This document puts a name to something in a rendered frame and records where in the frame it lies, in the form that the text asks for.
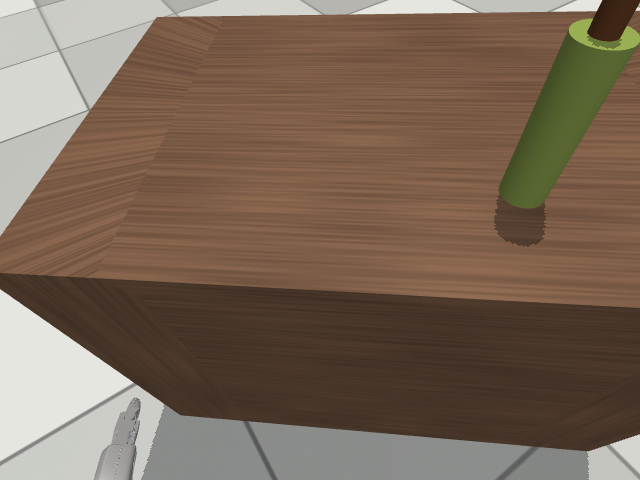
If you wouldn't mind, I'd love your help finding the bottle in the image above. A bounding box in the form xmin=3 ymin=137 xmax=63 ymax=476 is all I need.
xmin=499 ymin=0 xmax=640 ymax=209

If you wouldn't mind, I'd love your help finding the left robot hand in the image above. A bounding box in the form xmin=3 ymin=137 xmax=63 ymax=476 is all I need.
xmin=94 ymin=398 xmax=141 ymax=480

